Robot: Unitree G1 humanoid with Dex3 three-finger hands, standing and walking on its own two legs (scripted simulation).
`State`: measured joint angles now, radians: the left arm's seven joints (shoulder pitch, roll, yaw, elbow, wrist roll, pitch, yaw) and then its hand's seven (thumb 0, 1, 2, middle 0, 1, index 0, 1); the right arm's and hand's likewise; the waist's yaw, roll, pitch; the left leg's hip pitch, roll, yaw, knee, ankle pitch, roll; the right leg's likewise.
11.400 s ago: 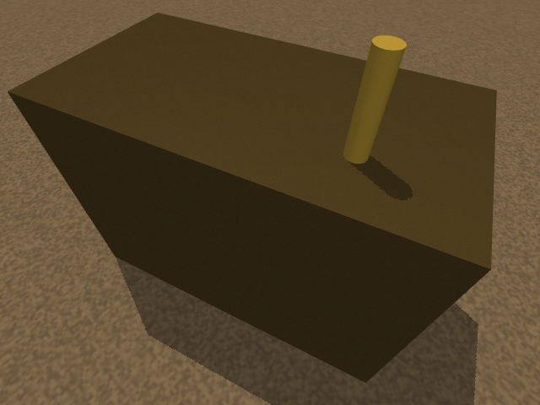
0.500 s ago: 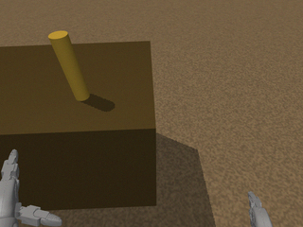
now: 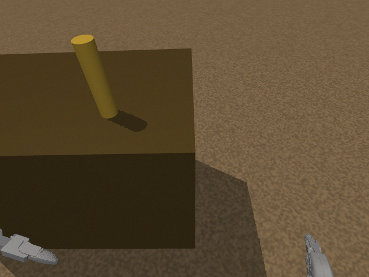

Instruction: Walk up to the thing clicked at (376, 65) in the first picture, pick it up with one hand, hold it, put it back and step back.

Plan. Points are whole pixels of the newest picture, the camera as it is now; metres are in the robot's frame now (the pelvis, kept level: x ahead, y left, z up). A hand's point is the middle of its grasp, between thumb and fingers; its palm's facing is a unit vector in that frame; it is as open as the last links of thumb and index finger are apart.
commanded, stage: rise first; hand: left
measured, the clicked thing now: (97, 81) +0.56 +0.27 +0.14
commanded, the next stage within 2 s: go down in 0.56 s
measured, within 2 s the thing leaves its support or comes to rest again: neither
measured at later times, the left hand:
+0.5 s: hand (8, 200) +0.19 +0.28 +0.17, palm faces +0.45 -0.78 -0.44, open 17.6 cm
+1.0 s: hand out of the picture +0.21 +0.31 +0.18, palm faces +0.47 -0.81 -0.36, open 17.5 cm
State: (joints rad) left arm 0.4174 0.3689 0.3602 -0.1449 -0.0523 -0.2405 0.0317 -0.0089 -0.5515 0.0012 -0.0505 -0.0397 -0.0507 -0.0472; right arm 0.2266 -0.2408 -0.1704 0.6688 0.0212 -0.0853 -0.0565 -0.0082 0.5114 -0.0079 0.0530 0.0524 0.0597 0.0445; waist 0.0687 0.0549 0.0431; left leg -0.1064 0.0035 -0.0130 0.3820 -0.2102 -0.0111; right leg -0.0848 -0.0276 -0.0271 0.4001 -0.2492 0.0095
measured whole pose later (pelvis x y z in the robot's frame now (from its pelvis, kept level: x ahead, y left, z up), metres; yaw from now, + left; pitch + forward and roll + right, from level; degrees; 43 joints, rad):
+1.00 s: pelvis -0.01 +0.00 -0.01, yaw +1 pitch -3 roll +0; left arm 0.17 0.43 0.51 -0.01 -0.13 -0.34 -0.08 -0.01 -0.59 0.05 -0.09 -0.06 -0.08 -0.08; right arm 0.24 -0.24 -0.16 0.63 0.03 -0.10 -0.06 -0.01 0.53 -0.04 0.05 0.06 0.06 0.05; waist 0.05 0.03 0.01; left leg -0.19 0.00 -0.03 0.48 -0.24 -0.01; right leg -0.15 -0.03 -0.04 0.48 -0.27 0.01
